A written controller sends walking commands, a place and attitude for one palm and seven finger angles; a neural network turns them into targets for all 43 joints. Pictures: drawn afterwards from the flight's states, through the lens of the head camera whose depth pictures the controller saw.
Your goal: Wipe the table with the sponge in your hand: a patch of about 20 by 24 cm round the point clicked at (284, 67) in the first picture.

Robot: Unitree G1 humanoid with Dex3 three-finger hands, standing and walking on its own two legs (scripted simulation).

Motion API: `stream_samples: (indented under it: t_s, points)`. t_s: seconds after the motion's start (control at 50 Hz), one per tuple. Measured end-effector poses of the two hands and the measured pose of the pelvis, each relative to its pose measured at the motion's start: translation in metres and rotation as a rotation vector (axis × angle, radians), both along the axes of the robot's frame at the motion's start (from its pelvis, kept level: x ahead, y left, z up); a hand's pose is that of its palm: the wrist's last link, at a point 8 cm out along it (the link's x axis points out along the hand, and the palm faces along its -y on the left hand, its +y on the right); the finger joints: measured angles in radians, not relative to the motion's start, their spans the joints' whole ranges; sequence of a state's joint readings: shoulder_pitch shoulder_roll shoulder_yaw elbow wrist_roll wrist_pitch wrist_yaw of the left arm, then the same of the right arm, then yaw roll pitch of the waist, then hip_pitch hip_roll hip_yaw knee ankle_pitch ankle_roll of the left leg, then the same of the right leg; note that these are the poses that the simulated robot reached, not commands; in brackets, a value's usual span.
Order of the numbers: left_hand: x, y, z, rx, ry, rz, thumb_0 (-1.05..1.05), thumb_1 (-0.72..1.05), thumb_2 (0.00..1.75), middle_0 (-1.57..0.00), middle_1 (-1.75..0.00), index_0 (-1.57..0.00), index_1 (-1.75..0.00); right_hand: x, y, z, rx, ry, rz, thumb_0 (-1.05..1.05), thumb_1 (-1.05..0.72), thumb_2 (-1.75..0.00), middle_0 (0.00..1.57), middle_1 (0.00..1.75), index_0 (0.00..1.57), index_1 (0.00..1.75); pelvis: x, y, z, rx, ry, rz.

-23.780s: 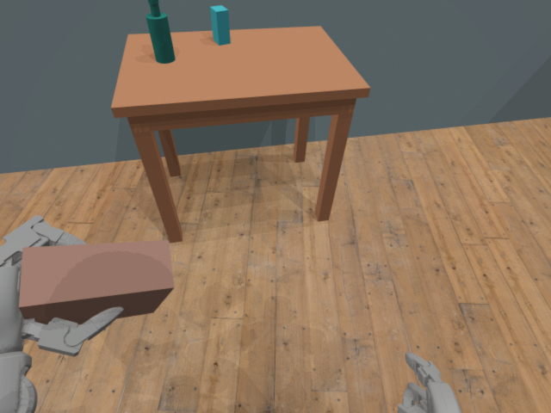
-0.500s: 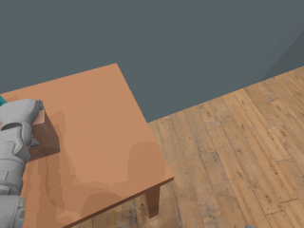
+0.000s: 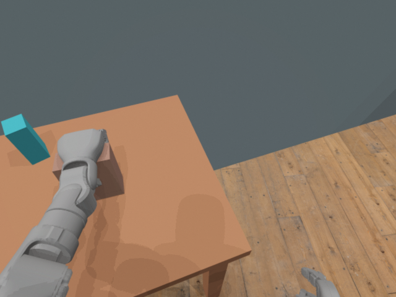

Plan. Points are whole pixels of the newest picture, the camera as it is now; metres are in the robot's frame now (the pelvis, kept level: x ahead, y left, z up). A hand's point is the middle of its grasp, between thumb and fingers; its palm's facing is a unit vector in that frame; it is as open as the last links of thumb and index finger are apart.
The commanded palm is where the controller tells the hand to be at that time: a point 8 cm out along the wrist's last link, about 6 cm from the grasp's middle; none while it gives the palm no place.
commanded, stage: slide across to the middle lane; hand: left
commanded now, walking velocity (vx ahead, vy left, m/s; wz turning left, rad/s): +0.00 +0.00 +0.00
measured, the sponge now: (95, 180) +0.36 +0.29 -0.01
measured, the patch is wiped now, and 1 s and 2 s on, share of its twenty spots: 0.55 0.65 0.75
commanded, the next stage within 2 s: wipe back along the middle lane in 0.06 s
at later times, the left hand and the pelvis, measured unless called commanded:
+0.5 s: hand (106, 165) +0.37 +0.25 +0.05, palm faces -0.03 -0.04 -1.00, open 9.6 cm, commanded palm +0.33 +0.23 +0.08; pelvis +0.02 -0.02 +0.00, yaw -1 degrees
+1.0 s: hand (108, 188) +0.31 +0.22 +0.04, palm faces -0.02 -0.05 -1.00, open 9.6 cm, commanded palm +0.27 +0.21 +0.08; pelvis +0.00 -0.03 +0.00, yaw -2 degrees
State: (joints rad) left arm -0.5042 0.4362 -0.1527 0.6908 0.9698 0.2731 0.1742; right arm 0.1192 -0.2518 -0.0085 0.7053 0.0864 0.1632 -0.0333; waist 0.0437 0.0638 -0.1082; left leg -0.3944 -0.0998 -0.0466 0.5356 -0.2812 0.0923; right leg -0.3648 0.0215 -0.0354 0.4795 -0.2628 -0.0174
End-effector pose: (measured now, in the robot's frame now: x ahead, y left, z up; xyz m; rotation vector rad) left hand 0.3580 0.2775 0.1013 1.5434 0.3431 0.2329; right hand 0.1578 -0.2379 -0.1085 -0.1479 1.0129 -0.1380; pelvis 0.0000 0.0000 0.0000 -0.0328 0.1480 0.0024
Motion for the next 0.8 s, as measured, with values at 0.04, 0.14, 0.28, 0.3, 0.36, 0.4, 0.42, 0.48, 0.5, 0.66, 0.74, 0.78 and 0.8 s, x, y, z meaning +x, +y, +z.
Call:
stream_samples:
  t_s: [0.04, 0.14, 0.28, 0.3, 0.36, 0.4, 0.42, 0.48, 0.5, 0.66, 0.74, 0.78, 0.8]
  points:
    - [0.003, -0.005, 0.000, 0.001, -0.002, -0.005, 0.01, -0.51, 1.12, -0.79, -1.42, -0.79, -1.42, 0.007, 0.002, 0.001, 0.004, -0.003, 0.013, 0.01, -0.91, -0.90, 0.20, 0.30, 0.20, 0.30, 0.003, 0.000, 0.000, 0.000, 0.001, 0.003]
    - [0.009, -0.020, 0.000, -0.008, -0.008, -0.007, 0.01, -0.50, 1.12, -0.79, -1.43, -0.78, -1.43, 0.017, 0.004, 0.000, 0.011, 0.006, 0.037, 0.01, -0.91, -0.90, 0.20, 0.30, 0.20, 0.30, 0.008, -0.001, 0.001, 0.001, 0.000, 0.008]
    - [0.012, -0.028, -0.001, -0.009, -0.009, 0.021, 0.01, -0.49, 1.11, -0.78, -1.43, -0.78, -1.43, 0.019, -0.003, 0.000, 0.023, 0.017, 0.031, 0.01, -0.91, -0.90, 0.20, 0.30, 0.20, 0.30, 0.015, -0.008, 0.002, 0.004, -0.002, -0.009]
    - [0.011, -0.029, -0.001, -0.009, -0.012, 0.024, 0.01, -0.49, 1.11, -0.78, -1.43, -0.77, -1.43, 0.018, -0.005, 0.000, 0.024, 0.015, 0.028, 0.01, -0.91, -0.90, 0.20, 0.30, 0.20, 0.30, 0.016, -0.009, 0.002, 0.005, -0.003, -0.011]
    - [0.007, -0.031, -0.002, -0.011, -0.019, 0.032, 0.01, -0.47, 1.10, -0.77, -1.44, -0.76, -1.44, 0.016, -0.012, 0.002, 0.022, 0.014, 0.020, 0.01, -0.91, -0.90, 0.20, 0.30, 0.20, 0.30, 0.017, -0.012, 0.003, 0.006, -0.008, -0.016]
    - [0.004, -0.031, -0.002, -0.014, -0.024, 0.037, 0.01, -0.47, 1.10, -0.76, -1.45, -0.75, -1.45, 0.015, -0.017, 0.003, 0.016, 0.013, 0.014, 0.01, -0.91, -0.90, 0.20, 0.30, 0.20, 0.30, 0.018, -0.015, 0.003, 0.007, -0.012, -0.019]
    - [0.002, -0.032, -0.002, -0.015, -0.027, 0.038, 0.01, -0.46, 1.09, -0.76, -1.45, -0.75, -1.45, 0.014, -0.020, 0.004, 0.013, 0.011, 0.011, 0.01, -0.91, -0.90, 0.20, 0.30, 0.20, 0.30, 0.018, -0.016, 0.003, 0.008, -0.014, -0.020]
    - [-0.005, -0.035, -0.001, -0.015, -0.034, 0.036, 0.01, -0.45, 1.09, -0.75, -1.45, -0.74, -1.45, 0.014, -0.028, 0.007, 0.009, -0.006, 0.003, 0.01, -0.91, -0.90, 0.20, 0.30, 0.20, 0.30, 0.018, -0.019, 0.003, 0.009, -0.021, -0.023]
    - [-0.008, -0.037, -0.001, -0.014, -0.036, 0.035, 0.01, -0.45, 1.09, -0.75, -1.46, -0.74, -1.45, 0.015, -0.030, 0.008, 0.009, -0.013, 0.001, 0.01, -0.91, -0.90, 0.20, 0.30, 0.20, 0.30, 0.018, -0.019, 0.003, 0.009, -0.023, -0.024]
    - [-0.030, -0.048, -0.001, -0.014, -0.038, 0.031, 0.02, -0.44, 1.08, -0.73, -1.47, -0.73, -1.46, 0.020, -0.037, 0.014, 0.015, -0.069, -0.003, 0.01, -0.91, -0.90, 0.20, 0.30, 0.20, 0.30, 0.013, -0.025, 0.004, 0.013, -0.045, -0.033]
    - [-0.041, -0.053, -0.001, -0.020, -0.041, 0.024, 0.02, -0.44, 1.08, -0.73, -1.47, -0.73, -1.46, 0.024, -0.035, 0.018, 0.027, -0.102, 0.002, 0.01, -0.91, -0.90, 0.20, 0.30, 0.20, 0.30, 0.009, -0.027, 0.004, 0.015, -0.057, -0.038]
    - [-0.047, -0.055, -0.001, -0.023, -0.041, 0.025, 0.02, -0.44, 1.08, -0.73, -1.47, -0.73, -1.46, 0.026, -0.033, 0.020, 0.032, -0.115, 0.006, 0.01, -0.91, -0.90, 0.20, 0.30, 0.20, 0.30, 0.007, -0.028, 0.004, 0.017, -0.063, -0.040]
    - [-0.050, -0.056, -0.001, -0.024, -0.042, 0.027, 0.02, -0.44, 1.08, -0.73, -1.47, -0.73, -1.45, 0.027, -0.033, 0.021, 0.035, -0.121, 0.008, 0.01, -0.91, -0.90, 0.20, 0.30, 0.20, 0.30, 0.006, -0.028, 0.004, 0.017, -0.066, -0.040]
